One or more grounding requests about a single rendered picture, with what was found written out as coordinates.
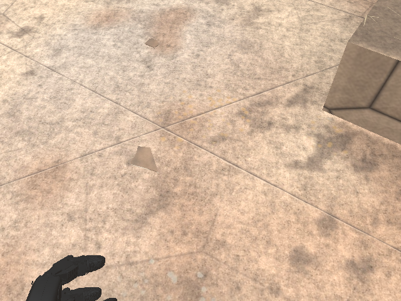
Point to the robot left hand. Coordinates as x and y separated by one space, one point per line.
48 287

